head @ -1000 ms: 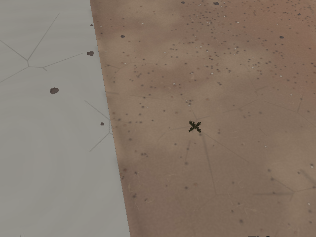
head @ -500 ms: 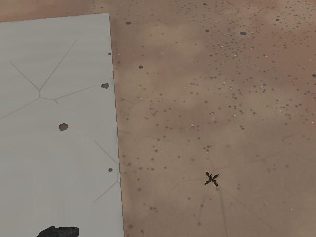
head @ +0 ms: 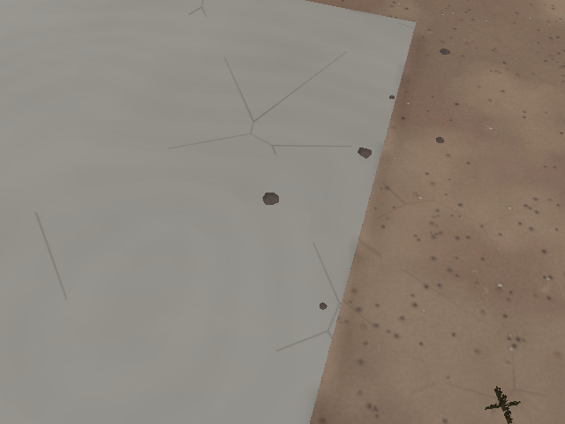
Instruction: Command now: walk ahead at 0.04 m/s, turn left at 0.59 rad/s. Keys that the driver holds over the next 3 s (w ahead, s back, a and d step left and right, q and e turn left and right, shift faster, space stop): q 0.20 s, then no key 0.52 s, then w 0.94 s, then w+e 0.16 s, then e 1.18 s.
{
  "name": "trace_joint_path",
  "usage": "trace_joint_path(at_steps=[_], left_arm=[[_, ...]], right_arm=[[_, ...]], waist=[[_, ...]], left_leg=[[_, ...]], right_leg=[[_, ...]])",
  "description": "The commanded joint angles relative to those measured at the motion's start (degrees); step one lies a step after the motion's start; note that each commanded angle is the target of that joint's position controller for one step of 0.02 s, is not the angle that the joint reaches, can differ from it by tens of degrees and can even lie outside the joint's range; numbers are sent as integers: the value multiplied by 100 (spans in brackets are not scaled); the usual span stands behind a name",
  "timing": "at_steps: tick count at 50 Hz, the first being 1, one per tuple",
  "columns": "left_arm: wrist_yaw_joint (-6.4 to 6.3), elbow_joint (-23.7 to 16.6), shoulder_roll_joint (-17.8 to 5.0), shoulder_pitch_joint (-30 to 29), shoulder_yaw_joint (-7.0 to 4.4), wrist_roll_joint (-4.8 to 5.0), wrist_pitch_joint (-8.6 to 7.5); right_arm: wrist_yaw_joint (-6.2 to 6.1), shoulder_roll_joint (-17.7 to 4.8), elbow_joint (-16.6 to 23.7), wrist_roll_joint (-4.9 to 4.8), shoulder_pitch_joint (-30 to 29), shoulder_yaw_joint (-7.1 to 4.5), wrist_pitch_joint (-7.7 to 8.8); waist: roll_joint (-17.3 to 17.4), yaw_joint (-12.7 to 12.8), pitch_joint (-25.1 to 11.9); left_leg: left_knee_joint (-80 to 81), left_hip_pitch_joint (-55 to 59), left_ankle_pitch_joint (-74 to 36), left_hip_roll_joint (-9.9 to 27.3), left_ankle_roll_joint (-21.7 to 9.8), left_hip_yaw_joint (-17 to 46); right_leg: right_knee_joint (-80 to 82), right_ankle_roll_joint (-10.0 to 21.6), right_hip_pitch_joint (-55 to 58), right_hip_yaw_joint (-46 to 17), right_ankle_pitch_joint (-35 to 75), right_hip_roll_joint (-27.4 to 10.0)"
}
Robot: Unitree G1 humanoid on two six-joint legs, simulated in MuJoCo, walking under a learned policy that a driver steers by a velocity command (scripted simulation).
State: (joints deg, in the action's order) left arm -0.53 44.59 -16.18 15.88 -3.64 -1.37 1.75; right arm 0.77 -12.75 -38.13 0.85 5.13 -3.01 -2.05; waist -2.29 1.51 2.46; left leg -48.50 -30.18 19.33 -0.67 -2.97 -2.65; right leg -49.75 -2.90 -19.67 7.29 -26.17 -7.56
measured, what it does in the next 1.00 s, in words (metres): steps on the spot: right foot 0.04 m lower, then left foot 0.05 m higher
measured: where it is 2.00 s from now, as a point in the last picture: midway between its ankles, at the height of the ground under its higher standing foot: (249, 377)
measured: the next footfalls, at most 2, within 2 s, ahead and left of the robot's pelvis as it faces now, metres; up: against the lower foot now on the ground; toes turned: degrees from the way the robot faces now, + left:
right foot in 0.44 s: +0.03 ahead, -0.09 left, -0.04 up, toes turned +12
left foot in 0.80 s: -0.03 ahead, +0.11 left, +0.00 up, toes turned +10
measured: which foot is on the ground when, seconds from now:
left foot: down 0.00-0.44, up 0.46-0.78, down 0.80-1.00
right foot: up 0.00-0.42, down 0.44-0.86, up 0.88-1.00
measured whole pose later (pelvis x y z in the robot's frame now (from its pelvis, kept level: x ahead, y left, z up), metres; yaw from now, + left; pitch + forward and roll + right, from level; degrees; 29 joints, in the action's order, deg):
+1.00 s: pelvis +0.02 +0.01 +0.03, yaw +11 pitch +1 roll +2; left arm 1.1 44.3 -15.5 15.6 -2.9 -1.4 0.4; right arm -1.6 -11.4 -49.6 2.0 19.9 -2.7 1.9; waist -3.0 -2.5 -0.7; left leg -32.6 -9.4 29.2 -4.2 -13.7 0.5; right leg -52.9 1.1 -23.7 -1.1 -23.6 0.0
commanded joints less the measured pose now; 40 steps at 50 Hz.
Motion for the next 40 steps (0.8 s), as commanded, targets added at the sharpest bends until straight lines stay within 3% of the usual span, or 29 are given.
trace_joint_path(at_steps=[1,2,3,4,7,12,17,20,21,22,23,24,25,26,27,31,36,38,40], left_arm=[[-16,-838,-169,-366,28,127,81],[-55,-824,-224,-300,12,102,55],[-79,-780,-367,-128,-27,-22,59],[-76,-712,-433,47,-53,-85,84],[-40,-818,-325,-43,-22,0,124],[-38,-1016,-208,-380,46,15,136],[-54,-1005,-203,-225,56,115,83],[-113,-752,3,213,88,141,35],[-148,-741,-80,137,82,68,-2],[-147,-866,-299,-21,83,-49,-53],[-98,-1015,-293,-51,208,23,-97],[-135,-1088,-782,-296,14,-95,-141],[-104,-1029,-577,-655,39,-38,-214],[-81,-1059,-402,-872,87,9,-229],[-75,-1114,-327,-835,107,-45,-210],[-139,-831,-212,-159,130,33,-248],[-120,-460,-303,410,91,21,-235],[-85,-330,-378,560,63,-6,-197],[-53,-245,-517,508,-9,48,-109]], right_arm=[[-203,-1308,175,30,864,-395,15],[-239,-1057,221,6,453,-321,-32],[-239,-868,286,-40,163,-273,-55],[-204,-790,339,-44,113,-254,-51],[-134,-914,252,-30,433,-314,22],[-109,-963,253,34,610,-364,-18],[-88,-897,209,114,571,-351,-64],[-179,-800,140,71,608,-304,-141],[-210,-612,114,53,752,-249,-131],[-218,-352,106,3,918,-183,-108],[-240,-60,24,107,1268,-116,-87],[-189,-557,139,165,951,-239,-50],[-183,-830,31,176,839,-319,-77],[-164,-872,-107,157,867,-349,-100],[-160,-810,-247,123,912,-340,-130],[-151,-456,-295,70,783,-215,-139],[-193,-227,-303,-21,499,-31,-110],[-186,-259,-397,-48,660,1,-76],[-158,-311,-507,56,934,-5,30]], waist=[[1049,-435,-844],[1024,-182,-473],[1108,-18,-436],[1043,18,-583],[716,-61,-798],[767,-257,-772],[834,-298,-763],[645,-141,-684],[351,-237,-600],[-496,-309,-517],[-656,-485,-362],[-1226,-376,-64],[-826,-611,318],[-696,-629,365],[-514,-553,275],[-348,-221,-82],[-667,64,-467],[-859,71,-554],[-850,-175,-287]], left_leg=[[2507,1685,-2670,1716,-1567,2681],[2630,1344,-1983,1267,-1223,2256],[2635,1114,-1936,985,-1102,1990],[2634,1102,-2142,876,-1106,1862],[2714,1351,-2115,881,-1182,2027],[2903,1398,-636,890,-1233,2534],[2611,967,-474,759,-1037,2768],[2058,554,-135,357,-709,2615],[1555,276,387,55,-475,2414],[252,-258,1009,-461,-216,1836],[-1182,-875,1692,-1011,-123,1263],[-1078,-335,1377,-830,1,949],[-1801,-216,788,-692,37,1004],[-2143,-224,566,-744,58,964],[-2474,-341,390,-767,175,1099],[-2032,-732,711,-580,357,1054],[-338,-27,1568,-228,387,218],[376,542,1494,-334,268,1],[1433,1349,836,-431,19,-147]], right_leg=[[-2034,42,-1554,-886,-445,433],[-1593,72,-1457,-909,-26,337],[-1419,71,-1198,-832,262,384],[-1455,71,-979,-750,386,506],[-980,46,-851,-845,401,632],[-45,47,-685,-956,513,738],[1224,230,315,-882,537,849],[3023,390,1370,-557,1609,871],[3269,431,1529,-734,1524,613],[3516,532,1548,-1757,843,-310],[3183,517,1493,-2448,2157,-1149],[3818,1086,91,-3136,1589,-1581],[3944,1236,-301,-2818,1143,-1186],[3849,1212,-268,-2386,1183,-813],[3744,1216,-12,-2149,1387,-609],[3252,1438,1429,-1921,3024,-591],[2816,1439,2146,-1764,4893,-512],[3029,1390,1891,-1918,3423,-450],[3259,1326,1188,-2099,1144,-398]])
